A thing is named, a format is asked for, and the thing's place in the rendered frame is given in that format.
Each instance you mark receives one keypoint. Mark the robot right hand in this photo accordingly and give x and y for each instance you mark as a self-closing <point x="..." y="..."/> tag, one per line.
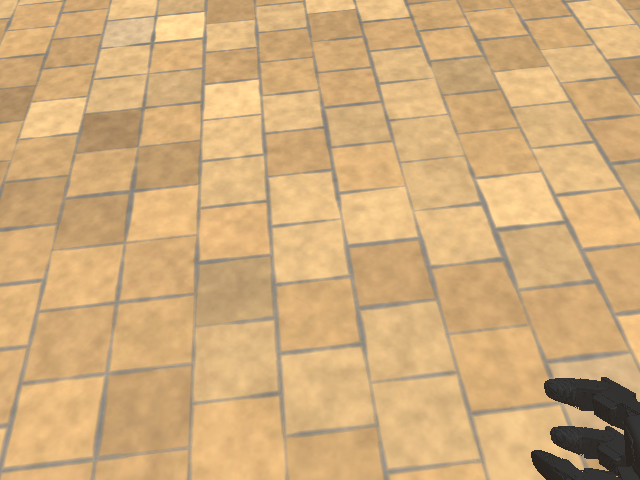
<point x="618" y="453"/>

